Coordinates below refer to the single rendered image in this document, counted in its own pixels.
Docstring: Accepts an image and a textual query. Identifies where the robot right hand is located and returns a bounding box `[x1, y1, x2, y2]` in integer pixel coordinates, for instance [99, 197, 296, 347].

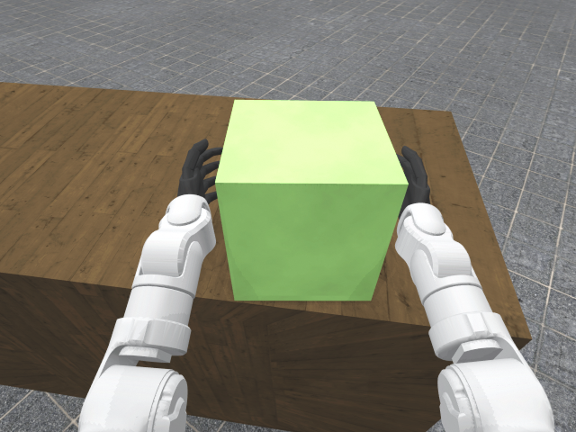
[396, 146, 430, 219]

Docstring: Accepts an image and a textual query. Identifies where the right robot upper arm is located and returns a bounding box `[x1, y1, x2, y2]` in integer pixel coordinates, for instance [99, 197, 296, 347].
[437, 358, 554, 432]

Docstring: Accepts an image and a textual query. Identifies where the carton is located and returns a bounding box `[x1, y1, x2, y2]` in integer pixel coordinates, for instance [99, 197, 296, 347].
[215, 100, 409, 301]

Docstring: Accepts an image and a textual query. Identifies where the left robot upper arm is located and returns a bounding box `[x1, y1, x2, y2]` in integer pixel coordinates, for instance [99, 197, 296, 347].
[79, 364, 188, 432]

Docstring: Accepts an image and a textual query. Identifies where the robot right forearm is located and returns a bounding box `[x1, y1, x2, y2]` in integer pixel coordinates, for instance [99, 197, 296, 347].
[395, 202, 555, 430]

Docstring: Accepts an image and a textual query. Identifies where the robot left hand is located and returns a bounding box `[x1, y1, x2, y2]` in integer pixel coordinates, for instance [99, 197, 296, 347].
[177, 139, 223, 204]

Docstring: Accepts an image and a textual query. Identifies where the pedestal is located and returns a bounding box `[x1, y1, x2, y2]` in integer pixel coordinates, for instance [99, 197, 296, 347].
[0, 82, 532, 432]

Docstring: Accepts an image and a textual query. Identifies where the robot left forearm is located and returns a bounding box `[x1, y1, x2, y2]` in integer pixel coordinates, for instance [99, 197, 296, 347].
[78, 194, 216, 432]

